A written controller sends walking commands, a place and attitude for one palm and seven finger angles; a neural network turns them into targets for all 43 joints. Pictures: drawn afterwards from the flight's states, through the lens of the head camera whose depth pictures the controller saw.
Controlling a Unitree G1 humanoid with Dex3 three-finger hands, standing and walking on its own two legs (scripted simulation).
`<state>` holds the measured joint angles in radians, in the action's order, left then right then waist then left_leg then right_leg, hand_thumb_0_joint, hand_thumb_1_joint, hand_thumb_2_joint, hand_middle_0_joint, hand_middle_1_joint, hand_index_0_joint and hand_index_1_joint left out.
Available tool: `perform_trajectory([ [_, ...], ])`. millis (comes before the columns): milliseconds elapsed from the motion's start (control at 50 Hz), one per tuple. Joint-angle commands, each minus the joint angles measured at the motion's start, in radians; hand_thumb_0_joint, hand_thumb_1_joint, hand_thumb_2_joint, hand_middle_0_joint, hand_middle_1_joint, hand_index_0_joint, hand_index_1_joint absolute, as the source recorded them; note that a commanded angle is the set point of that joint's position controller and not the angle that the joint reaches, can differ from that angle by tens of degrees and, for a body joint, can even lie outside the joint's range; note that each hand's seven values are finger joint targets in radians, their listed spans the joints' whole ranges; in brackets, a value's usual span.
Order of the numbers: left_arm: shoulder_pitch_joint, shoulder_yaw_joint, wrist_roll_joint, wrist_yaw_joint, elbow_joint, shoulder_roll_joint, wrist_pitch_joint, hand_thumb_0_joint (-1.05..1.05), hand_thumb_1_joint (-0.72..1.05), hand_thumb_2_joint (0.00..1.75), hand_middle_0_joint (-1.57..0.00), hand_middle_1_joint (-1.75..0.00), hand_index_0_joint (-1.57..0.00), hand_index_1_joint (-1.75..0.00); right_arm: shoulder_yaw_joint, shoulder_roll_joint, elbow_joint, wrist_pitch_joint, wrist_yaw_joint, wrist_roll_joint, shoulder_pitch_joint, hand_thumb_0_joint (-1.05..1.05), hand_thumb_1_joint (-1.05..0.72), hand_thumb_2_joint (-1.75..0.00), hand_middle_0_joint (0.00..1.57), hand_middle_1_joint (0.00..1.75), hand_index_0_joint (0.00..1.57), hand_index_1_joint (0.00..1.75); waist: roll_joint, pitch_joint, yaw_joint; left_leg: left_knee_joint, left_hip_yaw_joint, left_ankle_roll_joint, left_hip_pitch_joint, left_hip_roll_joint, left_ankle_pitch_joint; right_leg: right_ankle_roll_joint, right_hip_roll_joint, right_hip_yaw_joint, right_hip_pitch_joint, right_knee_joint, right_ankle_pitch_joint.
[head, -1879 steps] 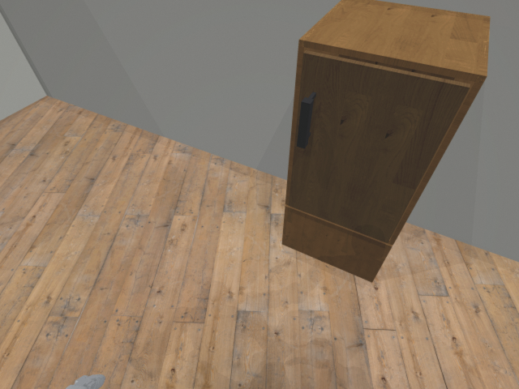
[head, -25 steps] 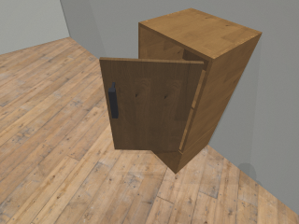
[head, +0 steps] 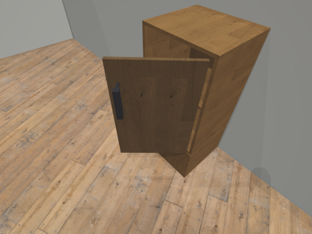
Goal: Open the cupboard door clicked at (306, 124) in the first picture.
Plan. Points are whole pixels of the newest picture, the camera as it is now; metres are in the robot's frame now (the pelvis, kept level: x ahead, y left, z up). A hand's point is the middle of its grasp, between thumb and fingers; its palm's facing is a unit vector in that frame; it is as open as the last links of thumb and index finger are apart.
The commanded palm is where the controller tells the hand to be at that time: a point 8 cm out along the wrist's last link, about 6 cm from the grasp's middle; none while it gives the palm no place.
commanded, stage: look again from close up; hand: left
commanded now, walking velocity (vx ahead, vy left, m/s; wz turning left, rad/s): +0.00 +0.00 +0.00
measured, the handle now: (118, 100) +0.60 +0.19 -0.03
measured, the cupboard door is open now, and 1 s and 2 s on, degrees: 48 48 48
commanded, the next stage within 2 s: shuffle to correct the standing spot in 0.26 s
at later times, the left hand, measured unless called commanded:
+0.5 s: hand out of the picture -0.03 +0.13 -0.18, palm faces +0.06 -0.99 -0.15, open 7.4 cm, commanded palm none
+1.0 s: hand out of the picture -0.01 +0.11 -0.18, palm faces +0.17 -0.98 -0.10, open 7.4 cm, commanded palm none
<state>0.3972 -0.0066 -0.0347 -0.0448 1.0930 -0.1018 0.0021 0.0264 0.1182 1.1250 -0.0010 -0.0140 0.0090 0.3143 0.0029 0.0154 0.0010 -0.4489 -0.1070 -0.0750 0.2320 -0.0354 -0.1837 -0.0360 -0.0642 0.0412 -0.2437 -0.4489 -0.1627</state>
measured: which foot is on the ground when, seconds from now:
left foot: down 0.00-1.00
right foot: down 0.00-1.00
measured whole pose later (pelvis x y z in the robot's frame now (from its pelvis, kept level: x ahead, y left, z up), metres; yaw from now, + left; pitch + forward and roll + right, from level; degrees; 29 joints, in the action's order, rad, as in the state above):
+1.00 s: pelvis +0.07 -0.02 -0.01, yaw +3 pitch -1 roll -3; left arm 0.45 -0.04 -0.03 -0.03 1.11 -0.06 0.02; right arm 0.05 0.16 1.07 0.03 -0.03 0.01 0.26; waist -0.01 0.02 -0.02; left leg -0.59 -0.06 -0.02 0.31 0.05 -0.24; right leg -0.01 0.00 0.09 -0.16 -0.48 -0.30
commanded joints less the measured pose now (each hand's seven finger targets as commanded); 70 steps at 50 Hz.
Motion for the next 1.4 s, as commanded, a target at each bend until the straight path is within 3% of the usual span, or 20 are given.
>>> perform_trajectory([
  [0, 0.095, -0.016, 0.003, -0.006, -0.030, -0.074, 0.017, 0.00, 0.90, 0.90, -0.20, -0.30, -0.20, -0.30, 0.021, 0.099, -0.041, 0.010, -0.006, 0.002, 0.052, 0.00, -0.90, -0.90, 0.20, 0.30, 0.20, 0.30, 0.005, 0.096, -0.001, 0.184, 0.182, 0.030, 0.109, 0.140, -0.284, 0.045, -0.034, -0.079, -0.027, 0.090, -0.144],
  [340, 0.080, -0.023, 0.005, -0.004, -0.041, -0.073, 0.020, 0.00, 0.90, 0.90, -0.20, -0.30, -0.20, -0.30, 0.015, 0.080, -0.039, 0.008, -0.005, 0.005, 0.085, 0.00, -0.90, -0.90, 0.20, 0.30, 0.20, 0.30, 0.020, 0.105, 0.004, 0.151, 0.161, 0.036, 0.102, 0.129, -0.256, 0.053, -0.039, -0.109, -0.071, 0.120, -0.209],
  [480, 0.099, -0.045, 0.003, 0.011, -0.047, -0.069, 0.004, 0.00, 0.90, 0.90, -0.20, -0.30, -0.20, -0.30, 0.024, 0.084, -0.049, -0.003, -0.011, 0.016, 0.086, 0.00, -0.90, -0.90, 0.20, 0.30, 0.20, 0.30, 0.007, 0.117, -0.001, 0.130, 0.185, 0.020, 0.177, 0.115, -0.437, 0.063, -0.019, -0.091, -0.057, 0.083, -0.393],
  [680, 0.132, -0.054, -0.002, 0.039, -0.046, -0.018, 0.002, 0.00, 0.90, 0.90, -0.20, -0.30, -0.20, -0.30, 0.051, 0.140, -0.065, 0.013, -0.025, 0.014, 0.047, 0.00, -0.90, -0.90, 0.20, 0.30, 0.20, 0.30, -0.083, 0.121, -0.021, 0.213, 0.308, -0.039, 0.209, 0.223, -0.559, 0.066, 0.050, 0.022, 0.031, -0.080, -0.207],
  [720, 0.154, -0.057, -0.002, 0.035, -0.042, -0.041, 0.015, 0.00, 0.90, 0.90, -0.20, -0.30, -0.20, -0.30, 0.044, 0.113, -0.076, 0.018, -0.022, 0.011, 0.033, 0.00, -0.90, -0.90, 0.20, 0.30, 0.20, 0.30, 0.003, 0.139, -0.032, 0.079, 0.237, -0.016, 0.240, 0.154, -0.469, 0.096, -0.009, -0.101, 0.047, 0.041, -0.293],
  [760, 0.203, -0.066, 0.007, 0.018, -0.023, -0.101, 0.028, 0.00, 0.90, 0.90, -0.20, -0.30, -0.20, -0.30, 0.026, 0.051, -0.096, 0.021, -0.014, 0.007, 0.012, 0.00, -0.90, -0.90, 0.20, 0.30, 0.20, 0.30, 0.221, 0.150, -0.046, -0.227, 0.054, 0.030, 0.350, 0.038, -0.276, 0.188, -0.182, -0.386, 0.112, 0.235, -0.481],
  [800, 0.203, -0.070, 0.011, 0.009, -0.019, -0.114, 0.038, 0.00, 0.90, 0.90, -0.20, -0.30, -0.20, -0.30, 0.032, 0.058, -0.120, 0.020, -0.005, 0.008, -0.033, 0.00, -0.90, -0.90, 0.20, 0.30, 0.20, 0.30, 0.156, 0.146, -0.035, -0.470, 0.069, 0.030, 0.372, 0.071, -0.293, 0.265, -0.271, -0.486, 0.073, 0.321, -0.498],
  [860, 0.103, -0.067, 0.001, 0.007, -0.038, -0.098, 0.048, 0.00, 0.90, 0.90, -0.20, -0.30, -0.20, -0.30, 0.034, 0.046, -0.115, 0.027, 0.006, 0.008, -0.022, 0.00, -0.90, -0.90, 0.20, 0.30, 0.20, 0.30, 0.096, 0.123, 0.008, -0.464, 0.067, 0.041, 0.321, 0.109, -0.229, 0.249, -0.219, -0.294, 0.052, 0.266, -0.225],
  [900, 0.079, -0.057, -0.001, 0.005, -0.036, -0.085, 0.042, 0.00, 0.90, 0.90, -0.20, -0.30, -0.20, -0.30, 0.017, 0.012, -0.105, 0.030, -0.003, 0.000, -0.023, 0.00, -0.90, -0.90, 0.20, 0.30, 0.20, 0.30, 0.075, 0.110, 0.011, -0.238, 0.042, 0.061, 0.167, 0.096, -0.184, 0.216, -0.179, -0.184, 0.014, 0.189, 0.056],
  [940, 0.065, -0.041, 0.012, 0.006, -0.022, -0.065, 0.031, 0.00, 0.90, 0.90, -0.20, -0.30, -0.20, -0.30, 0.000, 0.003, -0.057, 0.036, -0.017, -0.001, 0.045, 0.00, -0.90, -0.90, 0.20, 0.30, 0.20, 0.30, 0.057, 0.067, 0.028, 0.016, 0.043, 0.075, -0.069, 0.081, 0.048, 0.131, -0.090, -0.082, -0.048, 0.073, 0.136],
  [980, 0.119, -0.026, 0.016, 0.003, -0.010, -0.031, 0.024, 0.00, 0.90, 0.90, -0.20, -0.30, -0.20, -0.30, 0.008, 0.100, -0.043, 0.048, -0.031, 0.001, 0.045, 0.00, -0.90, -0.90, 0.20, 0.30, 0.20, 0.30, -0.058, 0.018, -0.010, 0.041, 0.167, 0.024, -0.120, 0.218, 0.390, 0.045, -0.024, -0.042, -0.018, 0.053, 0.059],
  [1000, 0.120, -0.025, 0.010, -0.003, -0.009, -0.035, 0.019, 0.00, 0.90, 0.90, -0.20, -0.30, -0.20, -0.30, 0.014, 0.119, -0.047, 0.042, -0.034, -0.003, 0.027, 0.00, -0.90, -0.90, 0.20, 0.30, 0.20, 0.30, -0.007, 0.042, -0.012, 0.019, 0.168, 0.010, -0.090, 0.240, 0.465, 0.035, -0.014, -0.042, 0.010, 0.066, 0.032],
  [1040, 0.087, -0.028, 0.013, -0.008, -0.016, -0.060, -0.001, 0.00, 0.90, 0.90, -0.20, -0.30, -0.20, -0.30, 0.012, 0.125, -0.045, 0.036, -0.041, -0.007, 0.007, 0.00, -0.90, -0.90, 0.20, 0.30, 0.20, 0.30, -0.118, 0.038, -0.007, 0.046, 0.182, 0.002, -0.103, 0.240, 0.654, 0.020, -0.016, -0.013, 0.040, 0.004, 0.035],
  [1120, 0.064, -0.039, 0.010, -0.009, -0.066, -0.090, -0.021, 0.00, 0.90, 0.90, -0.20, -0.30, -0.20, -0.30, 0.041, 0.180, -0.066, 0.021, -0.056, -0.004, 0.005, 0.00, -0.90, -0.90, 0.20, 0.30, 0.20, 0.30, -0.127, -0.037, 0.002, 0.030, 0.217, -0.058, -0.227, 0.316, 0.908, 0.019, 0.004, -0.002, -0.034, -0.138, -0.128],
  [1160, 0.011, -0.053, 0.010, -0.003, -0.104, -0.096, -0.038, 0.00, 0.90, 0.90, -0.20, -0.30, -0.20, -0.30, 0.055, 0.199, -0.080, 0.012, -0.060, 0.005, 0.003, 0.00, -0.90, -0.90, 0.20, 0.30, 0.20, 0.30, -0.128, -0.034, 0.017, 0.068, 0.264, -0.129, -0.182, 0.384, 0.832, 0.025, 0.021, -0.033, -0.096, -0.334, -0.325],
  [1200, -0.010, -0.059, 0.008, 0.002, -0.127, -0.081, -0.041, 0.00, 0.90, 0.90, -0.20, -0.30, -0.20, -0.30, 0.057, 0.198, -0.106, 0.009, -0.058, 0.013, -0.050, 0.00, -0.90, -0.90, 0.20, 0.30, 0.20, 0.30, -0.104, -0.042, 0.001, 0.068, 0.252, -0.154, -0.153, 0.388, 0.745, 0.031, 0.021, -0.069, -0.130, -0.421, -0.343],
  [1240, -0.024, -0.063, 0.011, 0.007, -0.145, -0.077, -0.045, 0.00, 0.90, 0.90, -0.20, -0.30, -0.20, -0.30, 0.060, 0.198, -0.123, 0.005, -0.051, 0.018, -0.085, 0.00, -0.90, -0.90, 0.20, 0.30, 0.20, 0.30, -0.111, -0.070, -0.006, 0.073, 0.227, -0.136, -0.110, 0.371, 0.616, 0.029, 0.020, -0.077, -0.109, -0.426, -0.307],
  [1320, 0.019, -0.060, 0.009, 0.013, -0.142, -0.085, -0.036, 0.00, 0.90, 0.90, -0.20, -0.30, -0.20, -0.30, 0.059, 0.195, -0.137, -0.007, -0.031, 0.017, -0.127, 0.00, -0.90, -0.90, 0.20, 0.30, 0.20, 0.30, -0.107, -0.068, -0.041, 0.050, 0.191, -0.062, 0.043, 0.302, 0.220, 0.029, 0.020, -0.014, 0.089, -0.123, -0.141],
  [1340, 0.025, -0.060, 0.004, 0.011, -0.138, -0.104, -0.031, 0.00, 0.90, 0.90, -0.20, -0.30, -0.20, -0.30, 0.057, 0.178, -0.136, -0.012, -0.025, 0.013, -0.119, 0.00, -0.90, -0.90, 0.20, 0.30, 0.20, 0.30, -0.045, -0.043, -0.046, 0.002, 0.166, -0.020, 0.109, 0.245, 0.073, 0.026, 0.016, -0.016, 0.146, 0.011, -0.051],
  [1380, -0.056, -0.061, 0.000, 0.005, -0.163, -0.214, -0.016, 0.00, 0.90, 0.90, -0.20, -0.30, -0.20, -0.30, 0.041, 0.088, -0.160, -0.027, -0.011, 0.003, -0.100, 0.00, -0.90, -0.90, 0.20, 0.30, 0.20, 0.30, 0.258, 0.040, -0.004, -0.164, 0.034, 0.083, 0.177, 0.065, -0.232, 0.128, -0.222, -0.282, 0.018, 0.202, -0.056],
])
